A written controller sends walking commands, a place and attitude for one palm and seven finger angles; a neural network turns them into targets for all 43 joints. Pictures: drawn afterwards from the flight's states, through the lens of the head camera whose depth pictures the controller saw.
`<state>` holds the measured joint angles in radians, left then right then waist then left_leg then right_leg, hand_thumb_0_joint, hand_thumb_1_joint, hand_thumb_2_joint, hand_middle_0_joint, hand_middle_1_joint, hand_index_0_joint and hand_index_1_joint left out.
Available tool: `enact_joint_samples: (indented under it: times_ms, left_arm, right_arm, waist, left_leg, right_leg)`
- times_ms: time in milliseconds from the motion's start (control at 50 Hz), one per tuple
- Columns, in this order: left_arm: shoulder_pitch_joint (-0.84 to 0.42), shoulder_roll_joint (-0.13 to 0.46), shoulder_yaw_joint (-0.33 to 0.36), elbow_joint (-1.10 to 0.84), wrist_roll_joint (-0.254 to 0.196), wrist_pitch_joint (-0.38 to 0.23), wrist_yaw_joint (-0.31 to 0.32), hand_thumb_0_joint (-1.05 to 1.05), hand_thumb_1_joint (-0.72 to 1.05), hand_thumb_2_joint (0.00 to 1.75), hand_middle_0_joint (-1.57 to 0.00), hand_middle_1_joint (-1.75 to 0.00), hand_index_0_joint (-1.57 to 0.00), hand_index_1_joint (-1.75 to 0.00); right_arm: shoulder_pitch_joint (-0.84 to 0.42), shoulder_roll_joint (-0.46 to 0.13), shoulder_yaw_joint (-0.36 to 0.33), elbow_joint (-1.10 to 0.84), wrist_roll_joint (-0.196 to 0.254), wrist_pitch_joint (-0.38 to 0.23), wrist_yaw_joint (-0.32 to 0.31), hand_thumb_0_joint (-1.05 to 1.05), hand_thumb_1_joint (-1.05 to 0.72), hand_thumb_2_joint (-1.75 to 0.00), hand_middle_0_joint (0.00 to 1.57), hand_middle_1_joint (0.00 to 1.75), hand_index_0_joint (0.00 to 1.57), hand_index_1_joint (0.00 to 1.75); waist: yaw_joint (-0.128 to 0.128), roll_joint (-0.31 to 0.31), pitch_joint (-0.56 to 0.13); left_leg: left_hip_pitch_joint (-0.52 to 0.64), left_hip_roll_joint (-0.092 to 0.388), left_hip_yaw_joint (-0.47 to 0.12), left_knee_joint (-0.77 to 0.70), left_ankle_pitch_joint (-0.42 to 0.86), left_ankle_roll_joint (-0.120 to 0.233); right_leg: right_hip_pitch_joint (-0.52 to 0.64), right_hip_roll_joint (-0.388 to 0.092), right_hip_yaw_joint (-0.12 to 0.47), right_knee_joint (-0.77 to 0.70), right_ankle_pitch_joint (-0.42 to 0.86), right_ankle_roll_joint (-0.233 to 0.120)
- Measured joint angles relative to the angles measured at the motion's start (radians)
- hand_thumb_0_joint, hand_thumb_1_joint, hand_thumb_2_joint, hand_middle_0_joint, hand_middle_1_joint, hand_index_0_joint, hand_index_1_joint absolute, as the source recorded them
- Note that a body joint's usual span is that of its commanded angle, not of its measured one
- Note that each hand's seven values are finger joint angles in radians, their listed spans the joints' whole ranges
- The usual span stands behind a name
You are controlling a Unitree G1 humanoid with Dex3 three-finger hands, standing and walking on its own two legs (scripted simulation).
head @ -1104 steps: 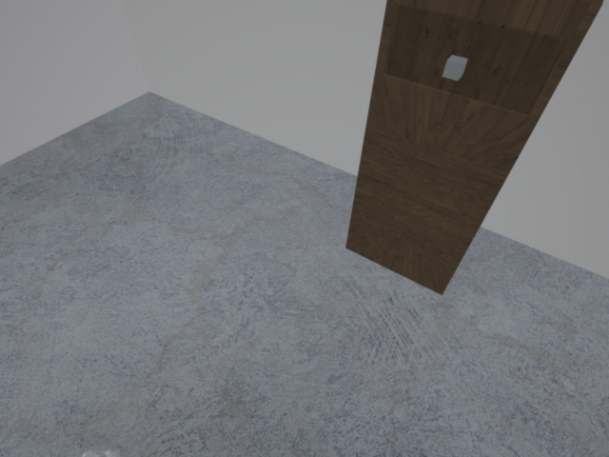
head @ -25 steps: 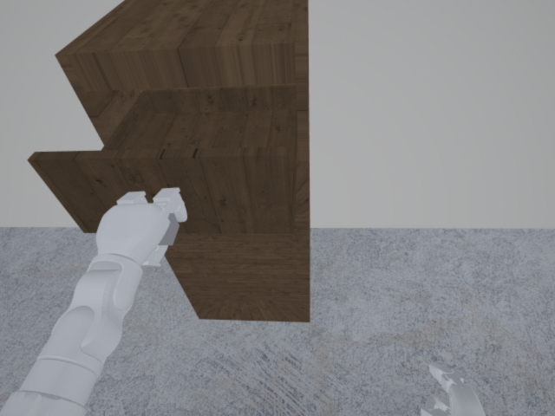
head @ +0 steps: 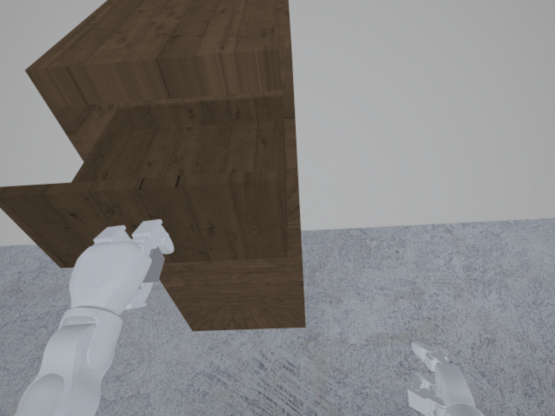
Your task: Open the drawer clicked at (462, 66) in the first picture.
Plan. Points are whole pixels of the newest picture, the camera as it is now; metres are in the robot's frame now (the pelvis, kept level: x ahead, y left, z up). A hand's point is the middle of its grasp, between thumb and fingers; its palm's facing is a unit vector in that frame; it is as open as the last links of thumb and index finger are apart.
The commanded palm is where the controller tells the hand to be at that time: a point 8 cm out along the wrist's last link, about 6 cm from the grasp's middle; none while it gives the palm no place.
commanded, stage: pull the drawer open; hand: left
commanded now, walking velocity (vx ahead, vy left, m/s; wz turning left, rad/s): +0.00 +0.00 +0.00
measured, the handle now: (147, 251) +0.31 +0.22 +0.11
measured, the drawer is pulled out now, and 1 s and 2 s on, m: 0.22 0.30 0.30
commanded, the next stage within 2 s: open the thumb to release the handle in 1.30 s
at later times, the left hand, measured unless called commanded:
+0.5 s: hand (134, 293) +0.25 +0.22 +0.09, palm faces +0.06 -0.10 -0.99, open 7.2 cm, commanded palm +0.20 +0.23 +0.15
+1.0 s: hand (118, 344) +0.18 +0.21 +0.09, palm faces +0.07 -0.12 -0.99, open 7.2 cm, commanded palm +0.13 +0.22 +0.15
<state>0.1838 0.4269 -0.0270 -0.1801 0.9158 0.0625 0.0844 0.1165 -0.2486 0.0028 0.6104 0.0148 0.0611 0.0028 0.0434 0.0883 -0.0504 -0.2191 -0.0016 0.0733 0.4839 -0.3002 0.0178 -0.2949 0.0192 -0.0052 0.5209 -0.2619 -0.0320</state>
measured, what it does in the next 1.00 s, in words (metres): stands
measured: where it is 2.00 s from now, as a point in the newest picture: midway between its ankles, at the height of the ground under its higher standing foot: outside the picture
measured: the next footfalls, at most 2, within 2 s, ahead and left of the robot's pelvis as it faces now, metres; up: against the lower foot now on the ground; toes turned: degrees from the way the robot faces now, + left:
none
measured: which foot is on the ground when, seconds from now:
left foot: down 0.00-1.00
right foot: down 0.00-1.00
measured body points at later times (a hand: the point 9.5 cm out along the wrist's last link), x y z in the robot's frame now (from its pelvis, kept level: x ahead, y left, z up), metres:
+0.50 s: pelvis +0.00 -0.01 +0.00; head +0.00 -0.05 +0.45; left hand +0.24 +0.22 +0.14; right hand +0.25 -0.17 -0.09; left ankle -0.03 +0.11 -0.74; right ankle +0.00 -0.10 -0.74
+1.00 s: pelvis +0.02 +0.00 -0.01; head +0.02 -0.05 +0.44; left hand +0.17 +0.22 +0.14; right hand +0.23 -0.23 -0.10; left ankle -0.03 +0.11 -0.74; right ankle +0.00 -0.10 -0.74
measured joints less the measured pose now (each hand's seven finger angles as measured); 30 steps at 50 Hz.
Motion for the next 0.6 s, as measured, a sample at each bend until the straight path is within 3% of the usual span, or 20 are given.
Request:
enact_joint_samples:
  times_ms: [80,180,260,440,600]
  left_arm:
    - [0.113,0.002,-0.023,-0.125,0.004,0.004,0.026,0.08,0.48,0.7,-0.42,-1.35,-0.37,-1.3]
    - [0.042,0.007,-0.102,-0.098,0.04,-0.005,0.064,0.06,0.45,0.76,-0.42,-1.35,-0.37,-1.29]
    - [-0.006,0.014,-0.139,-0.057,0.046,0.012,0.06,0.04,0.46,0.76,-0.42,-1.35,-0.38,-1.31]
    - [-0.082,0.022,-0.128,0.032,0.014,0.014,0.002,0.04,0.49,0.69,-0.42,-1.35,-0.37,-1.33]
    - [0.047,0.024,-0.014,-0.046,-0.009,0.012,-0.019,0.06,0.5,0.66,-0.42,-1.35,-0.36,-1.32]
  right_arm:
    - [-0.006,-0.011,-0.005,-0.001,-0.004,0.009,0.013,0.01,-0.9,-0.9,0.2,0.3,0.2,0.3]
    - [-0.029,-0.021,-0.011,0.036,-0.004,0.02,-0.004,0.01,-0.9,-0.9,0.2,0.3,0.2,0.3]
    - [-0.059,-0.003,0.0,0.049,0.001,0.034,-0.011,0.01,-0.9,-0.9,0.2,0.3,0.2,0.3]
    - [-0.089,0.043,0.044,0.033,0.002,0.044,-0.019,0.01,-0.9,-0.9,0.2,0.3,0.21,0.3]
    - [-0.055,0.027,0.046,-0.007,-0.006,0.041,0.004,0.01,-0.9,-0.9,0.21,0.3,0.21,0.3]
  waist:
    - [0.018,0.0,-0.006]
    - [0.069,0.006,-0.003]
    - [0.084,0.015,-0.008]
    - [0.075,0.015,0.004]
    - [0.018,0.002,0.009]
  left_leg:
    - [-0.006,-0.001,-0.008,0.016,-0.023,0.004]
    - [-0.028,-0.013,-0.041,0.052,-0.041,0.006]
    - [-0.024,-0.018,-0.055,0.054,-0.04,0.004]
    - [0.007,-0.012,-0.063,0.024,-0.014,-0.006]
    - [0.024,0.009,-0.028,0.002,-0.004,-0.014]
  right_leg:
    - [0.003,-0.002,-0.007,0.004,-0.019,0.006]
    - [-0.001,-0.017,-0.039,0.028,-0.044,0.008]
    - [0.007,-0.022,-0.053,0.03,-0.049,0.007]
    - [0.038,-0.016,-0.061,0.007,-0.029,-0.004]
    - [0.037,0.008,-0.027,-0.012,-0.006,-0.012]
